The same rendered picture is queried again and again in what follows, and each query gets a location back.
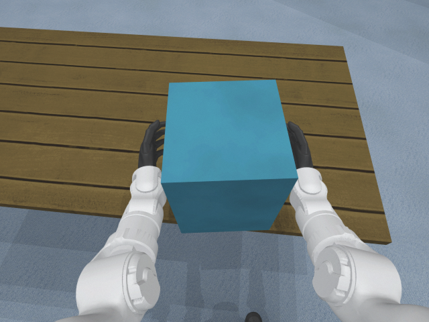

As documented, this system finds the table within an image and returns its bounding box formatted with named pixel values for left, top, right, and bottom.
left=0, top=27, right=392, bottom=245

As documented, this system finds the robot right forearm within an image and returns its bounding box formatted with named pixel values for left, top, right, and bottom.
left=290, top=167, right=402, bottom=296

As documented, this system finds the right robot hand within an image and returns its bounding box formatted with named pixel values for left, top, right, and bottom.
left=286, top=121, right=314, bottom=169

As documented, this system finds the carton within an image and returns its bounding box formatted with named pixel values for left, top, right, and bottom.
left=161, top=80, right=298, bottom=233

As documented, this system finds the robot left upper arm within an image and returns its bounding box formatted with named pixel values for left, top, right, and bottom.
left=55, top=250, right=160, bottom=322

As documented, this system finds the robot left forearm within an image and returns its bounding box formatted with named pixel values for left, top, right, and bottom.
left=76, top=166, right=167, bottom=306

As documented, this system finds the left robot hand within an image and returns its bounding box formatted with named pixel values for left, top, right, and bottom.
left=138, top=120, right=166, bottom=168

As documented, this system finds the robot right upper arm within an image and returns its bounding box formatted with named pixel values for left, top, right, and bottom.
left=312, top=244, right=429, bottom=322

